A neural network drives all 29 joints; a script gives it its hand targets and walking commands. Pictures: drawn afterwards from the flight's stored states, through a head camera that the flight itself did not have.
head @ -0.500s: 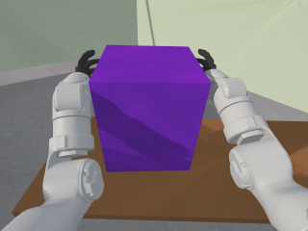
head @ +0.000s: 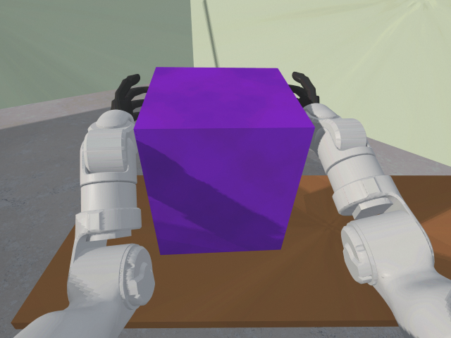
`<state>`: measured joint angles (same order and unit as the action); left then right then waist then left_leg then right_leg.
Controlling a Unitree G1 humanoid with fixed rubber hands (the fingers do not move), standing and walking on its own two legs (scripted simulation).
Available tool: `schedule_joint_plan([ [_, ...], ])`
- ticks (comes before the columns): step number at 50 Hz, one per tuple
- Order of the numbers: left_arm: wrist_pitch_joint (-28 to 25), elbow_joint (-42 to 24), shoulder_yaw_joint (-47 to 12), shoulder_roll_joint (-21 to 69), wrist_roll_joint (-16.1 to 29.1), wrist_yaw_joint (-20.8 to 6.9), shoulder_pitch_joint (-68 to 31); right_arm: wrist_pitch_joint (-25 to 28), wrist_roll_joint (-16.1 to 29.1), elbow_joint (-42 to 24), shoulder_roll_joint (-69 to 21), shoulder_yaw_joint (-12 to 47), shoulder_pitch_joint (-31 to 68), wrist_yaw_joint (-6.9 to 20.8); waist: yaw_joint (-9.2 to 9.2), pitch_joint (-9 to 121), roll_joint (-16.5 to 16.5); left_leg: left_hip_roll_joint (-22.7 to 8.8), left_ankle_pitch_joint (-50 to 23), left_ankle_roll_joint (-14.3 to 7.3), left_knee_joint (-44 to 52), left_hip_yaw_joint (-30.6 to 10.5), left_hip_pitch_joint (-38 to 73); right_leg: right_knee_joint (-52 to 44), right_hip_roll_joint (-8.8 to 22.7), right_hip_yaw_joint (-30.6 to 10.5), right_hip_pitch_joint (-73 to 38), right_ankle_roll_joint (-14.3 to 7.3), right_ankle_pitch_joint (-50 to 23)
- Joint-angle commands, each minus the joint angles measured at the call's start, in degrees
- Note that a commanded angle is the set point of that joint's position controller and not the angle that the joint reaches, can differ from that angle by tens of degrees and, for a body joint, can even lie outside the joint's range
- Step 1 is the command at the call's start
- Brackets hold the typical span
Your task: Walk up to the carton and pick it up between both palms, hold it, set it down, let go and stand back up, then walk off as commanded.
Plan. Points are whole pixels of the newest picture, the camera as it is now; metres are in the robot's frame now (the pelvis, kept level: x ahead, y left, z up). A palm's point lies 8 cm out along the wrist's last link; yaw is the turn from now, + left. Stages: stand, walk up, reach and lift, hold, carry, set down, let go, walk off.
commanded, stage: hold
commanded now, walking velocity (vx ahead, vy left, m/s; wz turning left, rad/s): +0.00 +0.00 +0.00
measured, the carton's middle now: (219, 160) +0.33 +0.00 +0.23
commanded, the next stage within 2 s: none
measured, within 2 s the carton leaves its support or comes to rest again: neither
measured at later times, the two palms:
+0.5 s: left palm (121, 119) +0.35 +0.15 +0.31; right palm (305, 111) +0.36 -0.15 +0.31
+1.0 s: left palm (119, 121) +0.35 +0.16 +0.30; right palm (302, 114) +0.36 -0.15 +0.30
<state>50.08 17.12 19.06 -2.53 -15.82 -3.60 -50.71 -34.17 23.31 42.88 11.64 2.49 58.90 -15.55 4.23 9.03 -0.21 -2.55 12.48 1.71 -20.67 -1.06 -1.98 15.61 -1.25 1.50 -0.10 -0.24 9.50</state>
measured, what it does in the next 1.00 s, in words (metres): stands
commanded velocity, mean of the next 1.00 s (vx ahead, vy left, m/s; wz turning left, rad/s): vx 0.00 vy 0.00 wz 0.00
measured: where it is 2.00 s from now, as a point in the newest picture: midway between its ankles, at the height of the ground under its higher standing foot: outside the picture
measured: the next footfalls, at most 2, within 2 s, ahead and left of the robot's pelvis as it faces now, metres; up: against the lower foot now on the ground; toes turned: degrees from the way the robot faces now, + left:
none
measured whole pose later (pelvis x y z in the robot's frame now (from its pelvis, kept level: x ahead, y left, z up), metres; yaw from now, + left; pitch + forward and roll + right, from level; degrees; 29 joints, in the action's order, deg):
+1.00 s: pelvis +0.00 +0.00 +0.00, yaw +0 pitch -6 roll -1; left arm 48.9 21.3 20.3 -3.6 -15.3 -4.3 -52.7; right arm -34.7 21.6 45.2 10.9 1.9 60.5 -15.6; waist 3.6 9.2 0.7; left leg -2.4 11.7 1.8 -19.9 -1.4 -2.5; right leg 16.0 -1.2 1.8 0.9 -0.4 9.5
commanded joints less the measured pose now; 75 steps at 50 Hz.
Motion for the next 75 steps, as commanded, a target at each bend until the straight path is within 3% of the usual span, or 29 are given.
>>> schedule_joint_plan([
  [1, -3.15, -2.13, -18.22, 26.95, 8.26, -7.77, -41.75, 0.63, 7.0, -17.99, -36.85, 10.86, 45.41, 7.54, -1.19, 11.73, 0.6, 5.11, -13.55, 0.34, 4.1, 2.1, -3.79, -0.47, -3.49, -1.2, -6.13, 2.82, -10.72],
  [6, -3.39, -1.53, -18.75, 27.87, 9.21, -7.78, -42.05, 0.31, 7.0, -15.76, -38.48, 10.63, 43.94, 7.94, -1.37, 11.74, -0.99, 5.33, -15.32, 0.84, 3.77, 2.14, -3.59, -0.23, -3.65, -1.44, -6.76, 2.31, -13.47],
  [8, -3.35, 0.21, -18.1, 26.84, 9.63, -7.71, -41.39, 0.62, 7.3, -18.85, -38.1, 11.4, 46.79, 7.43, -1.36, 11.89, 1.71, 5.24, -14.89, 0.01, 3.46, 1.77, -3.72, -0.5, -3.04, -1.77, -6.37, 2.88, -15.66],
  [9, -3.24, 2.3, -17.77, 26.3, 9.41, -8.27, -42.14, -0.04, 6.63, -15.28, -36.15, 9.05, 44.88, 7.25, 0.75, 9.21, 1.37, 5.42, -11.27, -0.17, 3.99, 2.06, -4.25, -1.25, -2.6, -1.58, -4.33, 3.13, -11.78],
  [11, -3.54, -0.06, -16.98, 26.13, 9.08, -8.05, -41.91, 0.48, 6.78, -17.79, -38.77, 11.37, 46.52, 7.39, -1.7, 11.98, 2.34, 5.23, -12.15, -0.3, 4.17, 2.05, -3.9, -0.35, -2.92, -1.67, -5.72, 3.26, -11.96],
  [14, -3.04, 1.76, -17.55, 27.2, 8.71, -8.61, -40.76, 0.11, 5.97, -14.7, -36.4, 7.92, 43.85, 7.35, 0.56, 10.37, -0.3, 4.99, -11.05, 0.38, 4.04, 1.8, -4.03, -0.79, -2.77, -1.64, -4.81, 2.44, -11.05],
  [16, -3.07, 2.3, -16.64, 26.3, 7.79, -8.99, -42.85, -0.35, 5.26, -9.93, -36.07, 7.07, 43.37, 7.93, -0.27, 8.64, -2.22, 5.17, -8.22, 0.53, 5.02, 2.32, -4.92, -1.01, -2.72, -1.54, -3.57, 2.39, -7.39],
  [20, -4.14, -0.71, -20.25, 28.71, 10.21, -8.87, -44.56, 0.8, 6.47, -13.91, -36.74, 7.79, 45.95, 7.81, 1.34, 13.78, -3.28, 5.22, -11.75, 1.45, 3.76, 1.72, -5.05, 0.08, -2.99, -1.49, -6.32, 1.97, -12.43],
  [22, -4.37, -0.7, -18.52, 27.68, 9.43, -8.06, -43.1, 0.8, 7.05, -14.56, -37.85, 9.96, 46.22, 7.72, -0.77, 12.6, -0.57, 4.8, -14.78, 0.72, 3.34, 1.28, -3.74, -0.25, -3.04, -1.39, -6.65, 2.34, -14.4],
  [27, -4.38, 2.82, -17.86, 28.39, 9.06, -7.77, -44.22, 1.37, 5.79, -13.55, -36.84, 7.84, 47.08, 8.06, -0.5, 10.21, -2.15, 5.23, -9.39, 0.55, 4.51, 1.58, -5.83, -0.71, -2.66, -1.03, -3.85, 2.36, -7.79],
  [28, -4.31, 0.03, -18.28, 28.58, 9.07, -8.06, -42.21, 1.51, 6.2, -15.52, -38.22, 8.79, 46.15, 7.95, -0.49, 12.52, -0.6, 4.85, -13.35, 0.5, 3.94, 1.71, -3.53, -0.38, -2.9, -0.98, -5.51, 2.24, -11.8],
  [29, -3.92, 1.54, -17.68, 27.32, 8.55, -8.11, -41.93, 0.46, 6.03, -10.44, -37.42, 7.89, 42.32, 7.99, -0.43, 10.55, -1.67, 5.32, -11.39, 0.67, 3.77, 1.8, -4.43, -0.65, -2.78, -1.62, -4.98, 2.28, -10.18],
  [32, -4.62, 0.0, -17.36, 27.25, 9.11, -7.91, -43.98, 1.47, 6.67, -15.26, -38.97, 10.96, 47.24, 8.34, -2.36, 13.87, 1.02, 5.31, -13.11, -0.08, 3.89, 2.15, -4.43, 0.1, -3.3, -1.41, -5.96, 2.71, -10.87],
  [35, -4.41, -0.6, -20.18, 29.01, 10.19, -7.45, -44.29, 0.81, 7.05, -12.22, -36.29, 8.27, 44.74, 7.85, 1.31, 12.12, -1.74, 4.82, -14.4, 1.87, 3.27, 0.85, -4.75, 0.21, -3.71, -1.11, -6.6, 2.01, -12.94],
  [36, -4.1, 1.51, -18.68, 28.47, 9.97, -7.73, -41.57, 0.68, 7.09, -13.34, -36.24, 8.2, 43.85, 7.92, 0.19, 11.11, -0.71, 4.67, -13.03, 1.27, 4.04, 1.19, -4.45, -0.53, -3.75, -1.17, -6.37, 1.9, -11.5],
  [39, -3.95, 0.09, -18.76, 28.02, 9.4, -7.76, -42.29, 0.56, 6.92, -11.11, -35.88, 7.71, 42.51, 7.92, 0.61, 11.63, -2.47, 4.7, -14.93, 1.24, 3.3, 1.06, -2.83, -0.37, -3.36, -1.41, -5.19, 1.98, -13.19],
  [42, -3.9, 0.01, -19.72, 28.48, 10.05, -8.0, -42.29, 1.0, 7.44, -16.94, -36.31, 9.61, 46.12, 7.78, 0.14, 11.59, -0.29, 4.71, -14.51, 1.34, 3.61, 1.05, -5.04, 0.01, -3.63, -1.1, -7.03, 2.01, -12.32],
  [45, -3.83, 1.95, -15.72, 25.87, 7.47, -7.93, -40.97, 0.37, 6.36, -12.41, -37.55, 9.89, 44.06, 7.84, -2.19, 9.33, 0.02, 5.38, -13.05, 0.16, 3.99, 1.76, -5.14, -0.47, -2.73, -1.65, -6.69, 2.68, -12.55],
  [50, -4.2, -3.66, -21.49, 29.25, 10.6, -7.38, -41.66, 1.34, 8.38, -17.73, -37.44, 10.93, 44.14, 7.45, 0.19, 15.43, -2.08, 5.14, -20.56, 2.08, 2.33, 1.26, -2.11, 0.82, -3.77, -1.04, -8.66, 2.38, -18.21],
  [55, -3.89, -0.14, -18.56, 27.02, 9.24, -8.13, -42.7, 0.26, 6.25, -13.95, -37.48, 8.96, 43.01, 7.49, -0.04, 9.82, -1.03, 5.12, -11.38, 0.36, 4.07, 1.63, -4.47, -0.87, -2.57, -1.77, -4.61, 2.55, -10.34],
  [61, -3.35, -2.87, -19.61, 28.6, 8.93, -7.81, -41.69, 0.3, 7.23, -15.69, -37.04, 9.91, 43.6, 7.53, -0.11, 12.88, -1.36, 4.72, -16.68, 1.57, 3.48, 1.27, -2.94, 0.13, -3.99, -0.97, -7.87, 2.08, -13.94],
  [62, -3.79, -0.77, -19.79, 27.88, 10.2, -8.22, -44.2, 0.18, 6.21, -13.15, -36.49, 7.87, 43.15, 7.27, 1.53, 10.08, -1.22, 5.12, -12.77, 1.12, 3.95, 1.46, -4.3, -0.83, -2.83, -1.6, -5.35, 2.5, -11.73],
  [64, -3.13, 1.77, -16.82, 27.06, 8.1, -8.53, -41.29, 0.04, 6.05, -12.64, -36.12, 9.09, 44.79, 8.02, -1.5, 8.71, -0.49, 4.99, -10.97, 0.66, 5.33, 2.2, -5.49, -0.68, -3.2, -1.46, -5.33, 2.1, -7.8],
  [65, -3.46, 1.03, -19.42, 27.98, 9.09, -8.38, -43.98, 0.27, 5.98, -13.36, -36.72, 8.17, 45.74, 8.25, 0.31, 9.57, -1.9, 4.8, -10.04, 0.97, 5.16, 1.82, -6.0, -0.56, -3.05, -1.68, -5.73, 1.87, -8.14],
  [66, -3.92, 0.2, -19.63, 28.43, 9.47, -8.21, -44.14, 1.1, 6.13, -15.93, -37.95, 9.38, 48.05, 8.23, -1.05, 10.93, -2.3, 4.9, -10.9, 1.29, 5.23, 2.14, -6.07, 0.26, -3.32, -0.83, -6.0, 1.78, -8.16],
  [68, -4.06, 0.39, -19.07, 29.24, 9.82, -7.38, -42.53, 1.13, 6.94, -16.35, -38.33, 9.63, 46.92, 8.24, -1.01, 12.13, -1.01, 5.3, -12.9, 0.68, 4.45, 1.61, -5.11, -0.3, -3.52, -0.83, -6.15, 2.17, -10.34],
  [71, -3.82, 0.73, -19.5, 29.49, 9.88, -7.0, -41.73, 1.03, 7.65, -15.34, -36.2, 9.46, 44.95, 7.89, 0.61, 12.62, -3.3, 5.17, -16.5, 1.82, 3.33, 1.4, -3.34, 0.03, -3.64, -0.83, -6.4, 2.04, -13.33],
  [72, -3.66, 1.12, -17.86, 28.49, 8.5, -7.08, -39.69, 0.97, 8.0, -15.3, -36.26, 10.51, 44.84, 8.05, -1.83, 12.78, -2.12, 5.01, -15.5, 1.43, 3.62, 1.45, -4.28, 0.14, -3.89, -1.14, -7.61, 2.13, -11.92],
  [75, -3.43, 2.73, -16.49, 27.03, 7.96, -8.18, -40.09, -0.18, 6.7, -10.86, -35.95, 8.86, 42.32, 7.81, -0.32, 9.9, -0.52, 5.24, -13.29, 0.6, 4.04, 1.52, -4.1, -0.9, -3.3, -1.49, -5.91, 2.46, -11.24],
])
